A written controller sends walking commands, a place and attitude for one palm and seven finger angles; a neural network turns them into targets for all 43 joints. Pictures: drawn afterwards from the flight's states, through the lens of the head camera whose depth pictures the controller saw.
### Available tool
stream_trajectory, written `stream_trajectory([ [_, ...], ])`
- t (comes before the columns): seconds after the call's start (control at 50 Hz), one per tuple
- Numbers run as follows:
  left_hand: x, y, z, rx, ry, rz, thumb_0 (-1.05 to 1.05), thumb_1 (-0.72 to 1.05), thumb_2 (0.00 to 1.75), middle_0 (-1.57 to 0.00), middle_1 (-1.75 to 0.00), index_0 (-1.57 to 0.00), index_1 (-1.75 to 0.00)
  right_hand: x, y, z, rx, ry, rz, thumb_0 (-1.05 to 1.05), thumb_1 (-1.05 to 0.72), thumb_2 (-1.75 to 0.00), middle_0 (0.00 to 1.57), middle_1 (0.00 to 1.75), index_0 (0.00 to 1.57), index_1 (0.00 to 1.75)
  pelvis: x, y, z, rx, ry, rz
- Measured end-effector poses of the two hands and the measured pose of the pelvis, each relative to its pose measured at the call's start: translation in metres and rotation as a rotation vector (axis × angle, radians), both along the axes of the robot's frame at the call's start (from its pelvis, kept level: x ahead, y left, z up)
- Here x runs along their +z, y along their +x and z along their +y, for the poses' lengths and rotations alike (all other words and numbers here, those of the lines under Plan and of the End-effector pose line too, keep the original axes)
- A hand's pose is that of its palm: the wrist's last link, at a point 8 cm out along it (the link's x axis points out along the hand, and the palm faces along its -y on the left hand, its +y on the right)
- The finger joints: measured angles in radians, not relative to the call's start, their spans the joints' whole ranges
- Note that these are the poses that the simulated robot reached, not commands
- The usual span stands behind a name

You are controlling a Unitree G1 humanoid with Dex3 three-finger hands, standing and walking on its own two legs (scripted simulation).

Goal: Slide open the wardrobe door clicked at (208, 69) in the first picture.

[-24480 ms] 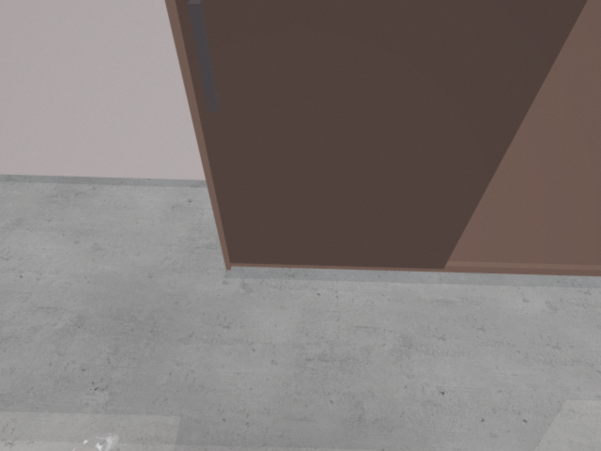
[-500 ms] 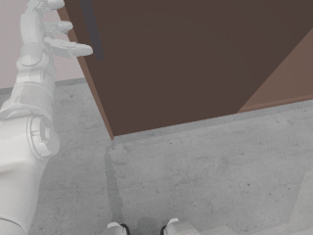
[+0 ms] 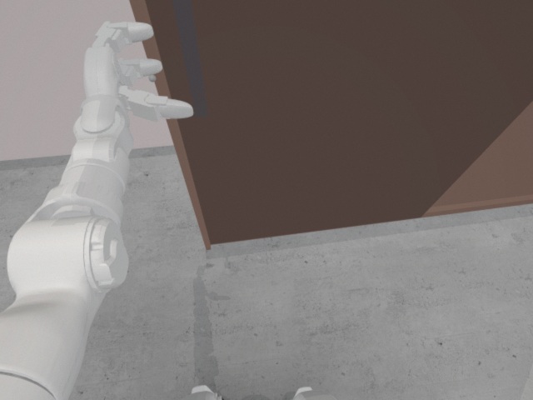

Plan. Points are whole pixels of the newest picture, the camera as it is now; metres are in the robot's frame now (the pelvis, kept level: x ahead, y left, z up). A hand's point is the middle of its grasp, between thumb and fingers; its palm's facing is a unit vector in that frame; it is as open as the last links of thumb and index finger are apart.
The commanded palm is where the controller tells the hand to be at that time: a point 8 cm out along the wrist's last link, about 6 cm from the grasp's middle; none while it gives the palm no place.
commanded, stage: move the hooked fingers beside the handle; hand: left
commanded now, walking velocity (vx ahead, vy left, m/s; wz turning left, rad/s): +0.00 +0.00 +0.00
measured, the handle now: (190, 46) +0.63 +0.06 +0.15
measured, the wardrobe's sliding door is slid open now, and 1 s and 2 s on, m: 0.00 0.00 0.00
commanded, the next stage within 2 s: feel for the door with the fingertips in 0.72 s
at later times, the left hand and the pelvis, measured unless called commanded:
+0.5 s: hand (149, 70) +0.57 +0.11 +0.15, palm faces +0.06 -1.00 +0.00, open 13.9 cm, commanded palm +0.54 +0.16 +0.14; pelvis -0.01 +0.00 +0.00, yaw -1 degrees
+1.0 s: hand (159, 74) +0.56 +0.10 +0.15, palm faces +0.03 -1.00 -0.01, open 14.0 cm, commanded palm +0.54 +0.14 +0.14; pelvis +0.00 +0.00 +0.00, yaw +0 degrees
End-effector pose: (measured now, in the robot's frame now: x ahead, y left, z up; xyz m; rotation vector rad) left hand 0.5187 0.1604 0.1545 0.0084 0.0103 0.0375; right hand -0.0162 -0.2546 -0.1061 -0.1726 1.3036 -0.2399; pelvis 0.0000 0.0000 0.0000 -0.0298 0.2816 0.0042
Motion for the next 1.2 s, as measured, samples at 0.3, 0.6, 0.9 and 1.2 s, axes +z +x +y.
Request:
stream_trajectory([
  [0.3, -0.003, 0.017, -0.011, 0.009, -0.015, 0.033, -0.01, -0.5, 0.3, -0.3, -1.2, -0.3, -1.2, 0.003, -0.056, -0.004, -0.042, -0.03, 0.116, 0.0, -0.91, -0.9, 0.2, 0.3, 0.21, 0.3, -0.006, -0.013, -0.004, 0.0, -0.003, 0.04],
  [0.6, -0.003, 0.022, 0.013, 0.015, -0.004, -0.002, -0.01, -0.49, 0.3, -0.3, -1.2, -0.3, -1.2, 0.016, -0.086, 0.006, -0.098, -0.014, 0.216, 0.0, -0.91, -0.9, 0.2, 0.3, 0.2, 0.3, 0.0, -0.003, -0.003, -0.015, -0.007, 0.046],
  [0.9, -0.009, 0.019, 0.001, -0.002, -0.008, 0.016, -0.01, -0.5, 0.3, -0.3, -1.2, -0.3, -1.2, 0.004, -0.019, 0.001, -0.018, -0.023, 0.061, 0.0, -0.91, -0.9, 0.2, 0.3, 0.2, 0.3, -0.003, 0.001, 0.004, 0.0, -0.009, 0.042],
  [1.2, -0.009, 0.023, -0.034, -0.016, -0.004, 0.006, -0.01, -0.5, 0.3, -0.3, -1.2, -0.3, -1.2, -0.002, -0.037, 0.008, -0.031, 0.01, 0.111, 0.0, -0.91, -0.9, 0.2, 0.3, 0.2, 0.3, -0.006, 0.0, 0.002, 0.001, -0.006, 0.055],
])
